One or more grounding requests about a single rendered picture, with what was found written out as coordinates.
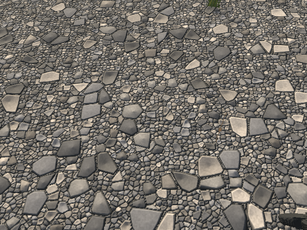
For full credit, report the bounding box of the robot right hand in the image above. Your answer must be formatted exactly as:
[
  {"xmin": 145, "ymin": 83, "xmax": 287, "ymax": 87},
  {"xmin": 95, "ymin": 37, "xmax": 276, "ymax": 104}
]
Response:
[{"xmin": 278, "ymin": 212, "xmax": 307, "ymax": 230}]

